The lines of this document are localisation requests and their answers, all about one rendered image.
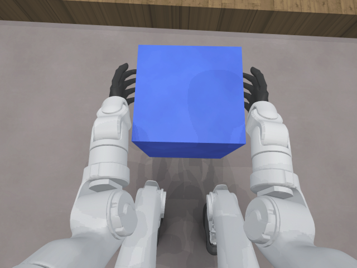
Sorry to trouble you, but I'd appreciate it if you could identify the robot left forearm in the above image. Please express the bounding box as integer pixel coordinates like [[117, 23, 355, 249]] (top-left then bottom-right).
[[70, 96, 132, 227]]

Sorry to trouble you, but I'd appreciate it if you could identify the left robot hand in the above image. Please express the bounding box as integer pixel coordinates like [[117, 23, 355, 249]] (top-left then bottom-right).
[[109, 63, 137, 105]]

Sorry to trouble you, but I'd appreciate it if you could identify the carton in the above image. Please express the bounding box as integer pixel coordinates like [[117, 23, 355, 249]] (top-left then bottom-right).
[[132, 45, 246, 159]]

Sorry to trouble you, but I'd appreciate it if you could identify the right robot hand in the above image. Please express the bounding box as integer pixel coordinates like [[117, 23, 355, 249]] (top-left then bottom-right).
[[243, 67, 269, 112]]

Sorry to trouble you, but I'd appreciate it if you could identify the robot right forearm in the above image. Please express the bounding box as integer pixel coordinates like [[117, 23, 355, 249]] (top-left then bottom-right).
[[245, 101, 310, 212]]

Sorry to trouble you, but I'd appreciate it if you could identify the right robot thigh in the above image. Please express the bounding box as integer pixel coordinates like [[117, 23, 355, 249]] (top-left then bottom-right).
[[206, 190, 260, 268]]

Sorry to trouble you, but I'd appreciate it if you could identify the robot right upper arm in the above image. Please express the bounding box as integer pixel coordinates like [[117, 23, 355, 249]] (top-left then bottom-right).
[[243, 195, 357, 268]]

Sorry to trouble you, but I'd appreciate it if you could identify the robot left upper arm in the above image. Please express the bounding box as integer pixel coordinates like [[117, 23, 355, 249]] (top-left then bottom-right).
[[13, 189, 138, 268]]

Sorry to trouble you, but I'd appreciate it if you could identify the robot right foot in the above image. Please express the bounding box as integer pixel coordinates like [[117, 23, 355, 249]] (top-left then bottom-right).
[[203, 204, 217, 256]]

